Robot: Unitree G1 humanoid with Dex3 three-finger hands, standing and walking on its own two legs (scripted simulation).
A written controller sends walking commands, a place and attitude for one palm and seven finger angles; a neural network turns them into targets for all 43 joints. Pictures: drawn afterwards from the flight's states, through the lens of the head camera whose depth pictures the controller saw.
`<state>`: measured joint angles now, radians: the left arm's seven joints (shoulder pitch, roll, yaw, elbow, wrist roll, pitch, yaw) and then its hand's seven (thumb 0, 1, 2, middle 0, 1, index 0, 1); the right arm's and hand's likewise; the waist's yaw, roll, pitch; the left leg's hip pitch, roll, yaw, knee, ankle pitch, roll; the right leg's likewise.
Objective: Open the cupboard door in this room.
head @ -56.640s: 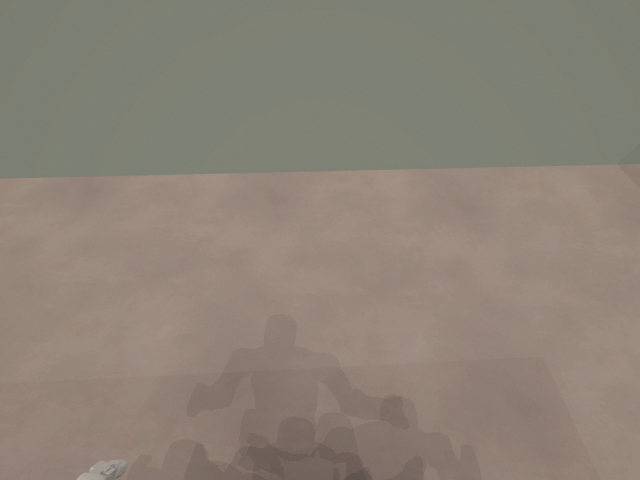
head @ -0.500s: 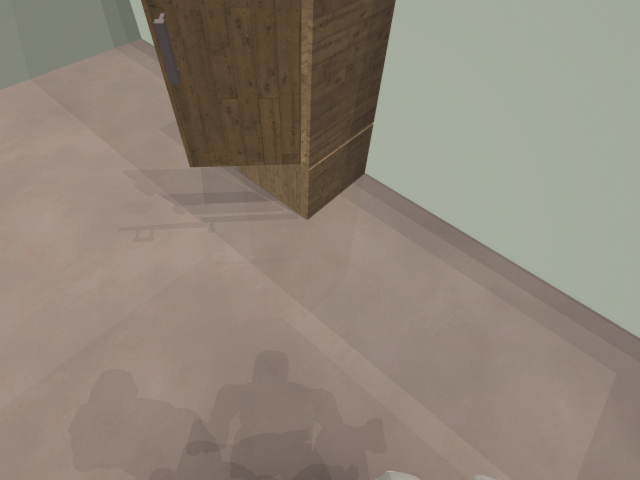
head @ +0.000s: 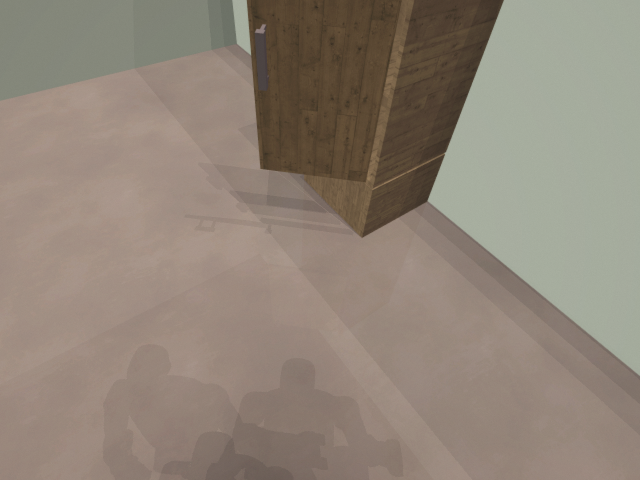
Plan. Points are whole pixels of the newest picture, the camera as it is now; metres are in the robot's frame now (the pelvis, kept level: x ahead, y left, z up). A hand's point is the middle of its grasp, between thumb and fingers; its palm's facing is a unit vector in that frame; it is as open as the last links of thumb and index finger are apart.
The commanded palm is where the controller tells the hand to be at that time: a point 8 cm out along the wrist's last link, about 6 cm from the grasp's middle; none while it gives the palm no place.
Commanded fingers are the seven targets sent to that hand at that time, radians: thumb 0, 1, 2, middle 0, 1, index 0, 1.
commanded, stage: take the last steps up to it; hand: left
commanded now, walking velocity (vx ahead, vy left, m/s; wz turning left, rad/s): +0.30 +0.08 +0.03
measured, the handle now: (263, 57) +1.11 +0.28 -0.04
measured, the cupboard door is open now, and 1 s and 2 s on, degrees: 47 47 47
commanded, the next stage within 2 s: come to a stop and stand still in 1.34 s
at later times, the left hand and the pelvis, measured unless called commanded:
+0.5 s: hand (227, 381) +0.27 +0.18 -0.16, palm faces -0.03 -0.98 -0.21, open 7.4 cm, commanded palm none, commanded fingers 0.00 0.90 0.90 -0.20 -0.30 -0.20 -0.30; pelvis +0.14 +0.00 -0.02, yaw +0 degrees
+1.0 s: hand (204, 407) +0.24 +0.21 -0.19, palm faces +0.11 -0.98 -0.13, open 7.3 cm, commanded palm none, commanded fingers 0.00 0.90 0.90 -0.20 -0.30 -0.20 -0.30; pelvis +0.34 +0.05 -0.02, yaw +0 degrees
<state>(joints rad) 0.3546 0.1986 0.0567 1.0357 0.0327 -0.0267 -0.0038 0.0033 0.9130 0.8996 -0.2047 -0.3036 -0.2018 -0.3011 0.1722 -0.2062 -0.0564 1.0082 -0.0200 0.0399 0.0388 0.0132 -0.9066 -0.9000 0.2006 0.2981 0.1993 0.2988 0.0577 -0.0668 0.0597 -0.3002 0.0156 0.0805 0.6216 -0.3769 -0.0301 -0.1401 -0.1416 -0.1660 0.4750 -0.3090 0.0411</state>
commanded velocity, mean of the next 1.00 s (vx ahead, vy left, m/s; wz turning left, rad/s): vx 0.30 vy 0.05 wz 0.00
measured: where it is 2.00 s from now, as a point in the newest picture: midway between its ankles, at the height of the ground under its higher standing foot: (312, 369)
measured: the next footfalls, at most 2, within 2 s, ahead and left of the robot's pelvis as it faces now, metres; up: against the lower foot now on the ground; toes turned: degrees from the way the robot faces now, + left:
left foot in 0.04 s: +0.07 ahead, +0.13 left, +0.00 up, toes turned +4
right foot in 0.46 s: +0.24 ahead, -0.09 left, +0.00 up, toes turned -8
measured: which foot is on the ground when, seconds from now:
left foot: up 0.00-0.02, down 0.04-0.46, up 0.48-0.94, down 0.96-1.00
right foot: down 0.00-0.02, up 0.04-0.44, down 0.46-0.96, up 0.98-1.00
